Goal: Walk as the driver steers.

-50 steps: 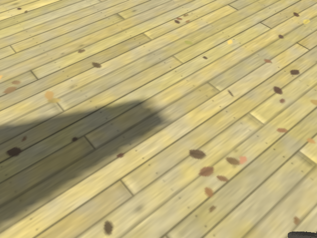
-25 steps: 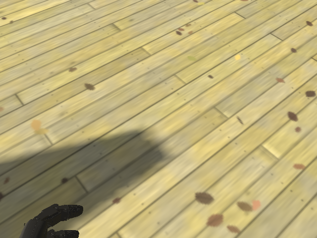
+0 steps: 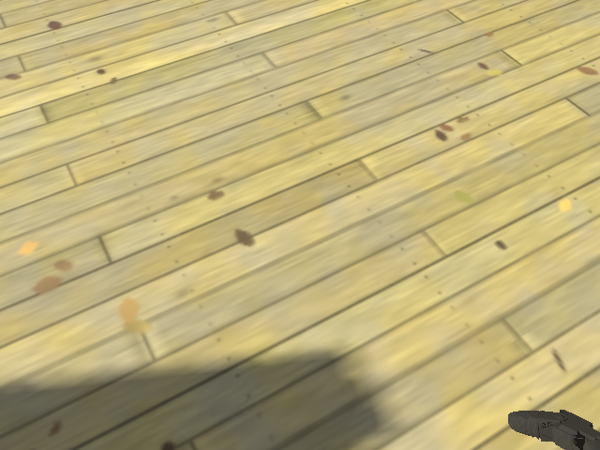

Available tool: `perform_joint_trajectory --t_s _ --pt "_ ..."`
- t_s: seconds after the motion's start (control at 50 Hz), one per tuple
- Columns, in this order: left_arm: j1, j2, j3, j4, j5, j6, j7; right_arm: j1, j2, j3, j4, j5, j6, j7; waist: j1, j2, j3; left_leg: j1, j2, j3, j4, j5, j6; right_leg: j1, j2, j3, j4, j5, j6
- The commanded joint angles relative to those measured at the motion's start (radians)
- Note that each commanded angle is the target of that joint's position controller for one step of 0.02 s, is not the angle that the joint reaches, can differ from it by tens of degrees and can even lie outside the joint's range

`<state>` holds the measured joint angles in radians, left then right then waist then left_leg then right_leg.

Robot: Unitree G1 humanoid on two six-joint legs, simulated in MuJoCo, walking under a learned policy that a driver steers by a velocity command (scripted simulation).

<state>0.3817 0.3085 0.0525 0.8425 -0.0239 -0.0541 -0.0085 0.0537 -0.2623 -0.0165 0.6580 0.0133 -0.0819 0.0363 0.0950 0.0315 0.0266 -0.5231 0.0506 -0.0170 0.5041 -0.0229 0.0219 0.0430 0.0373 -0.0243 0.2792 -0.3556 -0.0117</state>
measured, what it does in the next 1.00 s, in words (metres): walks ahead, turning right: left foot, then right foot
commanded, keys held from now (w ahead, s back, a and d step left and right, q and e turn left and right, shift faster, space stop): w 0.18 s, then w+e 0.82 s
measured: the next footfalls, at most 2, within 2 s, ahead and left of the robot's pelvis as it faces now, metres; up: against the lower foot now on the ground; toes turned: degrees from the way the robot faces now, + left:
left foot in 0.02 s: +0.19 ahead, +0.12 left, +0.00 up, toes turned +1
right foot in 0.58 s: +0.47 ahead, -0.13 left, +0.00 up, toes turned -12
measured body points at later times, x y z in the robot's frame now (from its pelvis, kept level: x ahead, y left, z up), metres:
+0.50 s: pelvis +0.27 +0.01 +0.00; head +0.30 +0.00 +0.45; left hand +0.50 +0.21 -0.09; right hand +0.27 -0.28 -0.12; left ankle +0.15 +0.12 -0.73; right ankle +0.43 -0.14 -0.70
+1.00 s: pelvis +0.55 -0.07 +0.01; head +0.58 -0.10 +0.45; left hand +0.71 +0.19 -0.10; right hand +0.68 -0.38 -0.07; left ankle +0.77 +0.00 -0.71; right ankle +0.43 -0.12 -0.73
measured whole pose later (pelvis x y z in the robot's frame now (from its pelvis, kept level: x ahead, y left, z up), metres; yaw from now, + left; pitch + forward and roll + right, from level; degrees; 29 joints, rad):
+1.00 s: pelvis +0.55 -0.07 +0.01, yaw -24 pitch +2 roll +0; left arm 0.37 0.30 0.07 0.73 -0.03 -0.03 0.02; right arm 0.02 -0.28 -0.03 0.68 0.00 -0.11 0.02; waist 0.09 0.04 0.02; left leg -0.56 0.01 -0.10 0.50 0.02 -0.05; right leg -0.09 0.12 0.20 0.41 -0.34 -0.08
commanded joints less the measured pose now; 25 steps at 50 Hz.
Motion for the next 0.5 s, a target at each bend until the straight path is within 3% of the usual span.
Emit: perform_joint_trajectory --t_s 0.02,0.04,0.06,0.08,0.1,0.12,0.14,0.16,0.22,0.28,0.38,0.46,0.5 --pt "-0.026 0.151 0.030 -0.047 0.006 0.007 0.012 0.203 -0.185 -0.079 -0.006 -0.004 -0.015 -0.007 -0.173 -0.083 -0.141 0.354 -0.027 0.029 -0.036 -0.032 0.072 -0.082 -0.208 0.068 0.283 0.695 -0.109" --pt "-0.016 0.087 0.002 -0.078 0.037 0.003 0.016 0.382 -0.265 -0.100 0.021 -0.014 -0.008 -0.019 -0.229 0.053 -0.303 0.645 0.175 -0.203 0.001 0.003 0.141 -0.279 -0.141 0.018 0.612 0.409 -0.067" --pt "0.106 -0.004 -0.023 -0.093 0.019 -0.016 0.008 0.393 -0.316 -0.108 0.036 -0.016 -0.005 -0.011 -0.151 0.306 -0.389 0.897 0.340 -0.664 -0.129 -0.244 0.291 -0.652 0.027 0.054 0.897 -0.207 -0.018" --pt "0.031 0.112 0.000 -0.081 -0.002 -0.032 0.002 0.375 -0.206 -0.082 0.024 -0.003 -0.006 -0.008 -0.197 0.168 -0.320 0.858 0.315 -0.672 -0.189 -0.369 0.259 -0.767 -0.028 0.151 0.988 -0.219 -0.024" --pt "-0.060 0.146 0.013 -0.109 -0.019 -0.042 -0.003 0.314 -0.175 -0.070 0.019 -0.003 -0.007 -0.010 -0.189 0.116 -0.192 0.744 0.284 -0.525 -0.203 -0.320 0.225 -0.811 -0.073 0.129 0.987 -0.124 -0.034" --pt "-0.104 0.132 0.009 -0.117 -0.010 -0.046 0.000 0.256 -0.163 -0.065 0.014 -0.009 -0.007 -0.009 -0.162 0.036 -0.128 0.624 0.246 -0.427 -0.221 -0.197 0.211 -0.783 -0.116 0.104 0.950 -0.039 -0.028" --pt "-0.125 0.123 0.012 -0.121 0.006 -0.044 0.001 0.215 -0.141 -0.059 0.013 -0.014 -0.008 -0.007 -0.139 0.022 -0.076 0.531 0.212 -0.355 -0.249 -0.098 0.209 -0.757 -0.142 0.098 0.894 0.015 -0.018" --pt "-0.105 0.111 0.013 -0.118 0.009 -0.036 -0.002 0.195 -0.129 -0.054 0.013 -0.023 -0.012 -0.008 -0.108 0.050 -0.073 0.470 0.192 -0.311 -0.275 -0.037 0.207 -0.699 -0.164 0.104 0.869 0.054 -0.010" --pt "-0.083 0.066 0.004 -0.105 0.006 -0.007 -0.001 0.187 -0.137 -0.061 0.037 -0.016 -0.030 -0.011 -0.081 0.048 -0.051 0.392 0.179 -0.193 -0.342 0.054 0.223 -0.669 -0.174 0.093 0.804 0.106 0.022" --pt "-0.168 0.053 0.000 -0.129 0.006 0.002 0.000 0.210 -0.156 -0.068 0.069 -0.025 -0.033 -0.024 -0.105 0.023 -0.004 0.391 0.170 -0.089 -0.380 0.072 0.208 -0.725 -0.169 0.113 0.663 0.249 0.039" --pt "-0.304 0.028 -0.009 -0.172 0.005 -0.010 -0.020 0.245 -0.181 -0.073 0.107 -0.019 -0.027 -0.035 -0.162 0.015 0.035 0.436 0.161 0.048 -0.398 0.073 0.161 -0.689 -0.132 0.066 0.410 0.455 0.019" --pt "-0.382 0.030 -0.008 -0.225 0.005 -0.009 -0.042 0.286 -0.195 -0.081 0.146 -0.005 -0.003 -0.040 -0.180 0.009 0.059 0.586 0.211 0.086 -0.340 0.141 0.139 -0.742 -0.117 0.042 0.329 0.379 -0.021" --pt "-0.378 0.044 -0.001 -0.245 0.007 -0.008 -0.054 0.271 -0.212 -0.088 0.147 0.001 0.014 -0.047 -0.158 0.024 0.043 0.640 0.223 0.111 -0.258 0.340 0.117 -0.712 -0.090 0.001 0.314 0.279 -0.052"
Keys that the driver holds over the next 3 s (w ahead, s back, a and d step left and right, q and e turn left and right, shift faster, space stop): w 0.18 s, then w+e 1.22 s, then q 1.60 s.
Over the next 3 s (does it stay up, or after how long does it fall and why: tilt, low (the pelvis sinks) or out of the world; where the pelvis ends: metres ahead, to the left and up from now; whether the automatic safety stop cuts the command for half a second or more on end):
stays up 0.88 -0.25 0.00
